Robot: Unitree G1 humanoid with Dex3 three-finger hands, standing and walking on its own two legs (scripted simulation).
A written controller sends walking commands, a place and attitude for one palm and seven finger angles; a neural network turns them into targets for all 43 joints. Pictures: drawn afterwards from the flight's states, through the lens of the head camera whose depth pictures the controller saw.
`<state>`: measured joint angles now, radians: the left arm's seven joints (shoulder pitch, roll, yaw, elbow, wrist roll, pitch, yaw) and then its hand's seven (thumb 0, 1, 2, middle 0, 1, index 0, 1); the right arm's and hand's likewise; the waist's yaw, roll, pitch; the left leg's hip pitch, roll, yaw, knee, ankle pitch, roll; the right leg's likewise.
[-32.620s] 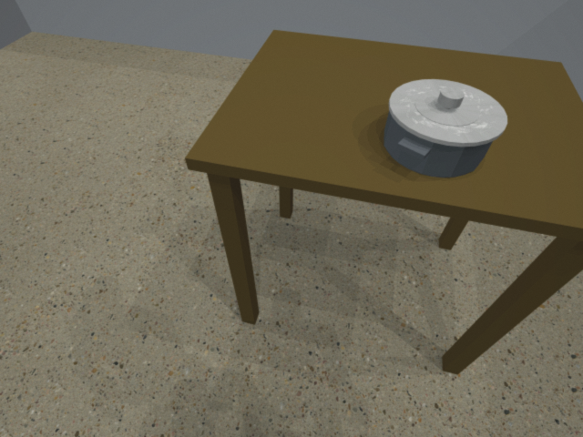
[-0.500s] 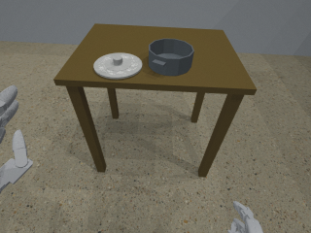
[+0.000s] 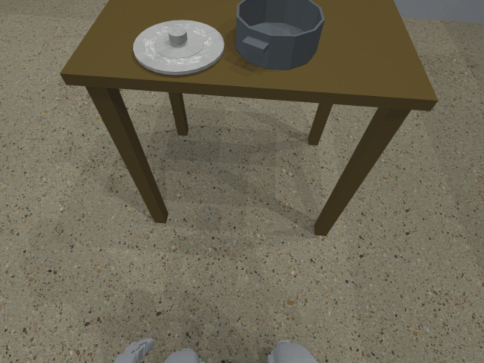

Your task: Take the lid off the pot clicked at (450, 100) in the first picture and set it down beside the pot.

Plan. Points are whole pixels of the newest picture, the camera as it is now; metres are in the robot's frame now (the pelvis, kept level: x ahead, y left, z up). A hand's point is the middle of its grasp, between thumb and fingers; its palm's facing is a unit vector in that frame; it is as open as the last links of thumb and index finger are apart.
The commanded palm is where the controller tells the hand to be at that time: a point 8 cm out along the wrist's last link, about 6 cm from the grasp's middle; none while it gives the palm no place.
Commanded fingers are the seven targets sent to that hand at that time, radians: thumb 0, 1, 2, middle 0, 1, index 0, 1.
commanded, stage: stop stepping back and stand still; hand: left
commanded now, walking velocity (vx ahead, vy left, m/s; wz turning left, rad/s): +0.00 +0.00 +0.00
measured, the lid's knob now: (177, 35) +0.77 +0.14 +0.09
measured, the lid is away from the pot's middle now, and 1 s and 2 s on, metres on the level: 0.23 0.23 0.23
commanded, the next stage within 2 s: let the arm hang, fingers relaxed in 0.66 s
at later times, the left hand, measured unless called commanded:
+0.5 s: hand out of the picture +0.14 +0.21 -0.14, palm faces -0.06 -0.96 -0.28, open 7.4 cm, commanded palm none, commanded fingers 0.00 0.90 0.90 -0.20 -0.30 -0.20 -0.30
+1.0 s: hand out of the picture +0.11 +0.20 -0.15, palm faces -0.06 -0.97 -0.24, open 7.4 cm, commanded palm none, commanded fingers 0.00 0.90 0.90 -0.20 -0.30 -0.20 -0.30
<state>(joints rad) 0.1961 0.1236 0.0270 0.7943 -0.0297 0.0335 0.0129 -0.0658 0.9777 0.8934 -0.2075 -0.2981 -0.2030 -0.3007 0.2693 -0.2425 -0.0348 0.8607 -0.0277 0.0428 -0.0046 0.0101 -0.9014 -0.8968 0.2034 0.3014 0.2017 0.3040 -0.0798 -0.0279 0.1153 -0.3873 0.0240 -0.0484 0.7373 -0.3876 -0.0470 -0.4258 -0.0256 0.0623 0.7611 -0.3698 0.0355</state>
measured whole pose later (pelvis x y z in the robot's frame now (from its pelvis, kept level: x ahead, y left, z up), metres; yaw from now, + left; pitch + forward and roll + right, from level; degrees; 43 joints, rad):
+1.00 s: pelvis +0.04 +0.01 +0.02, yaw -3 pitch +0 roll +0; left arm 0.11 0.20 0.04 1.09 0.01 0.02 0.02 0.00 0.90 0.90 -0.20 -0.30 -0.20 -0.30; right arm 0.22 -0.21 -0.05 1.04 -0.02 0.04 -0.03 0.01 -0.90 -0.90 0.20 0.30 0.20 0.30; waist -0.03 0.01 0.12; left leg -0.17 0.05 0.00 0.51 -0.34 -0.04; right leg -0.23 -0.01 0.10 0.52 -0.30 0.04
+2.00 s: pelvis +0.02 +0.00 +0.02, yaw -3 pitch +0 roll +0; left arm 0.11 0.20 0.04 1.09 0.01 0.02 0.02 0.00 0.90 0.90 -0.20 -0.30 -0.20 -0.30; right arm 0.20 -0.20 -0.05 1.04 -0.02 0.04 -0.02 0.01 -0.90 -0.90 0.20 0.30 0.20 0.30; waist -0.02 0.02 0.12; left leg -0.21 0.06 0.00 0.52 -0.32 -0.05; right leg -0.25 0.00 0.09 0.52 -0.28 0.04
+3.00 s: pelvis +0.03 +0.00 +0.02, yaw -3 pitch +0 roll +0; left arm 0.11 0.20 0.04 1.08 0.01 0.02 0.02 0.00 0.90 0.90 -0.20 -0.30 -0.20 -0.30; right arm 0.20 -0.20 -0.05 1.04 -0.02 0.04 -0.02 0.01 -0.90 -0.90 0.20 0.30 0.20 0.30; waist -0.02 0.00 0.12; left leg -0.20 0.06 0.00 0.52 -0.33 -0.05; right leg -0.24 0.00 0.09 0.52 -0.28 0.04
